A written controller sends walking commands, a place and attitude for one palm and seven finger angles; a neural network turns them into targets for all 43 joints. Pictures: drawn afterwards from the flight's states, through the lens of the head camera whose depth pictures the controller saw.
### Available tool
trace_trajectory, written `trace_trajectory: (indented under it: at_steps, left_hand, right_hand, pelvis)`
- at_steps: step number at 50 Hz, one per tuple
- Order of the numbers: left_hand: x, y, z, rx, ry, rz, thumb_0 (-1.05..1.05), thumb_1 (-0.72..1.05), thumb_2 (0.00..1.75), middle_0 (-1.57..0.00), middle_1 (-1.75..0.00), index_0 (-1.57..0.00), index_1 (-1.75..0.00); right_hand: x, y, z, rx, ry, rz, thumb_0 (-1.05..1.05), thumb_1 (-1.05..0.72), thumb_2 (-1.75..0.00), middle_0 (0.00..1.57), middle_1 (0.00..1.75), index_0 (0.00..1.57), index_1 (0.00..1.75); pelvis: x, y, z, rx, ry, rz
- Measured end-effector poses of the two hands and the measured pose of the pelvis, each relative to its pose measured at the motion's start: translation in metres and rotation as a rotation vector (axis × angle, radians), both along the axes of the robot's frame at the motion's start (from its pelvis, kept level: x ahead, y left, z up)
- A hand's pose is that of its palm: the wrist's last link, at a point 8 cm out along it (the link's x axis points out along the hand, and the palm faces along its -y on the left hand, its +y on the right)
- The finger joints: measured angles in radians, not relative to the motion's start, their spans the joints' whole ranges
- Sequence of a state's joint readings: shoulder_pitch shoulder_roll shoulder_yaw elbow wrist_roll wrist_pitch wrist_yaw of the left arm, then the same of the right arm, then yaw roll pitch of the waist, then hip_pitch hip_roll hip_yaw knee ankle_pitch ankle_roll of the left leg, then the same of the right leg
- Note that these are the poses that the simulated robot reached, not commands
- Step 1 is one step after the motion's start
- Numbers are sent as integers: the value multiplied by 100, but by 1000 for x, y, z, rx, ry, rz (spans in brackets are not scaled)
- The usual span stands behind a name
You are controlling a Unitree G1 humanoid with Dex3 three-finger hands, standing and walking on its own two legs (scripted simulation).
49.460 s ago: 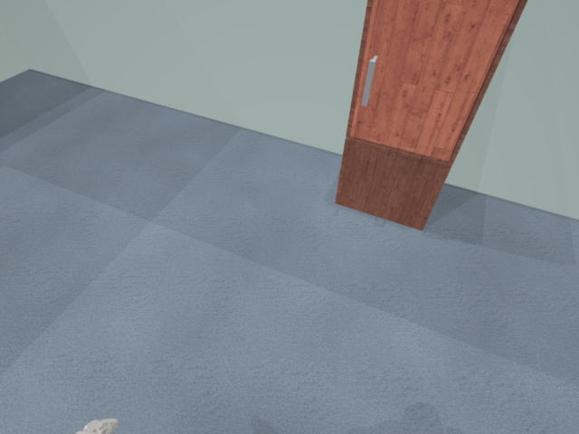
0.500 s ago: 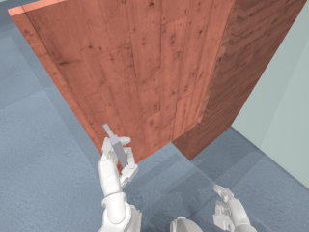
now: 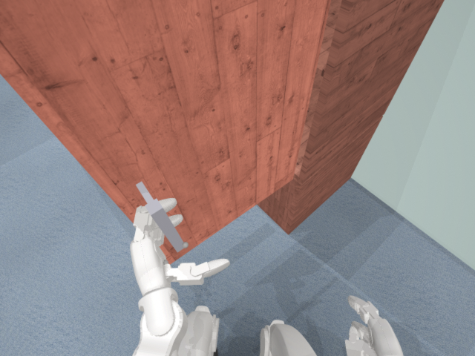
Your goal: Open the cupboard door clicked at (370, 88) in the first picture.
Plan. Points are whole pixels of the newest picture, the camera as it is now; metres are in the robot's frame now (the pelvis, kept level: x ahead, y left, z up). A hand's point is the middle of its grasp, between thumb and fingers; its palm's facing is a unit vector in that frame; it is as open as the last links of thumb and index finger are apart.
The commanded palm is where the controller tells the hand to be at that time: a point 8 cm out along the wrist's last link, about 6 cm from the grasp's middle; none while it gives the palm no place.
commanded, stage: open thumb and fingers to let go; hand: left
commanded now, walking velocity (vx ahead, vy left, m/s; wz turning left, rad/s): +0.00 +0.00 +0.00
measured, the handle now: (162, 219) +0.33 +0.13 +0.03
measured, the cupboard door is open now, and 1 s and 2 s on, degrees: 85 85 85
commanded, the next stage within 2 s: slide the hand sideways off the handle in 0.26 s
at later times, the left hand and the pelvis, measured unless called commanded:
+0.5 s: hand (177, 262) +0.27 +0.10 +0.01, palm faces -0.06 -1.00 -0.07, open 15.8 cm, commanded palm +0.24 +0.14 +0.02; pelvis -0.01 +0.05 +0.00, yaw -2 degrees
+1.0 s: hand (149, 287) +0.23 +0.14 +0.03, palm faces -0.04 -1.00 +0.01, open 16.3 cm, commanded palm +0.20 +0.19 +0.02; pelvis -0.01 +0.08 -0.01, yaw -3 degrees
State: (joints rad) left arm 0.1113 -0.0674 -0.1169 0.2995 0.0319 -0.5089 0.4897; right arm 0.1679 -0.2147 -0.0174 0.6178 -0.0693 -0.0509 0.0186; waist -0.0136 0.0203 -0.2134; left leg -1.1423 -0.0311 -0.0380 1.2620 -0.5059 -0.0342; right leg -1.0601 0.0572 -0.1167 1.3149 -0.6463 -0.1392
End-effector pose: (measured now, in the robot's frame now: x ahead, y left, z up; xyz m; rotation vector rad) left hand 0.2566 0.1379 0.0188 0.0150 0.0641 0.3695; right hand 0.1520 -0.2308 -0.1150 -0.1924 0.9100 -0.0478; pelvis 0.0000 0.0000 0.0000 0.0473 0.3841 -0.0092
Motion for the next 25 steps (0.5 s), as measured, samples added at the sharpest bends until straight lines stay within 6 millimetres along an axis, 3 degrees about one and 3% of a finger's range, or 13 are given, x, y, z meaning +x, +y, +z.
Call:
trace_trajectory:
  at_steps: [14,19,25]
  left_hand:
    - [-4,-3,1,-31,11,-73,-1,-49,30,-25,-65,-30,-68]
    - [-4,2,1,-18,5,-99,-1,-50,30,-32,-55,-35,-60]
    - [-6,22,-1,54,-46,-430,-1,-49,30,-25,-43,-22,-45]
  right_hand:
    - [8,38,16,-4,-47,12,1,-91,-90,20,30,20,30]
    - [11,54,20,-8,-66,25,1,-91,-90,20,30,20,30]
    - [9,65,19,-6,-70,23,1,-91,-90,20,30,20,30]
  pelvis:
    - [-1,28,5,-32,-10,-6]
    - [-2,39,3,-49,-14,-8]
    - [-6,52,-4,-66,-13,-3]
